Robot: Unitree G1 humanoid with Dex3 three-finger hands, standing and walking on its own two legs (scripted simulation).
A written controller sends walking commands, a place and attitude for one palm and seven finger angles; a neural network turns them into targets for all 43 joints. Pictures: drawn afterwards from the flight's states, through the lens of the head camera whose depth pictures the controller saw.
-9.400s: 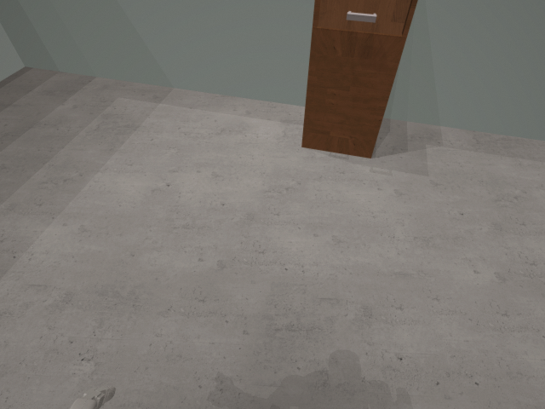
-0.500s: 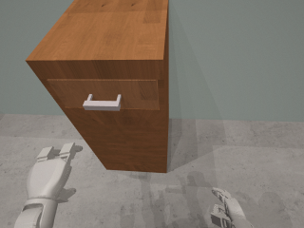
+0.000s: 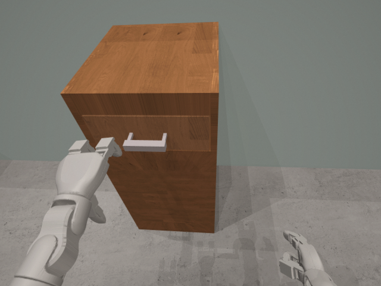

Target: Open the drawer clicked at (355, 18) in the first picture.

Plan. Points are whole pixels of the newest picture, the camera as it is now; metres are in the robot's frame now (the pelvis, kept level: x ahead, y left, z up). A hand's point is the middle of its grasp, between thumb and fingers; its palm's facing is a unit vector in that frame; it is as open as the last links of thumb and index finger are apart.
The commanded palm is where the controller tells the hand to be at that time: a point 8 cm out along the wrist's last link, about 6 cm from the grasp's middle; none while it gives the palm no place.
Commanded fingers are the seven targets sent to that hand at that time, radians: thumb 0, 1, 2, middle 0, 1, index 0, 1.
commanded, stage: raise the hand with hooked fingers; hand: left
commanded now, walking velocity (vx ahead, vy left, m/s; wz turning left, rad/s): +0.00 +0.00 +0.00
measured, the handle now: (146, 140) +0.49 +0.20 -0.01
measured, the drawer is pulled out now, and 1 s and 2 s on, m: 0.00 0.00 0.00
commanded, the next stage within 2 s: move the hooked fingers above the handle in 0.54 s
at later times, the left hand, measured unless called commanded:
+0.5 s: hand (78, 183) +0.27 +0.26 +0.10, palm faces +0.08 -0.08 -0.99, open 13.8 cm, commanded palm +0.25 +0.27 +0.16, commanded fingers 0.00 -0.50 0.30 -0.30 -1.20 -0.30 -1.20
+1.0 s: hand (91, 167) +0.31 +0.25 +0.10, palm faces +0.08 -0.05 -1.00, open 13.8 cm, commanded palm +0.28 +0.25 +0.15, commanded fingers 0.00 -0.50 0.30 -0.30 -1.20 -0.30 -1.20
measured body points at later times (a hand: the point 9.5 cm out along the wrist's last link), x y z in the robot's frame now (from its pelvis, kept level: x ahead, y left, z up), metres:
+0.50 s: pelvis -0.03 +0.02 +0.01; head +0.00 +0.00 +0.46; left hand +0.26 +0.26 +0.16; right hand +0.14 -0.20 -0.11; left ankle -0.03 +0.09 -0.73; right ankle -0.02 -0.10 -0.73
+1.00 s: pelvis -0.02 +0.00 +0.01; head +0.01 -0.03 +0.46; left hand +0.30 +0.25 +0.15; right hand +0.17 -0.22 -0.11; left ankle -0.03 +0.09 -0.73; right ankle -0.02 -0.10 -0.73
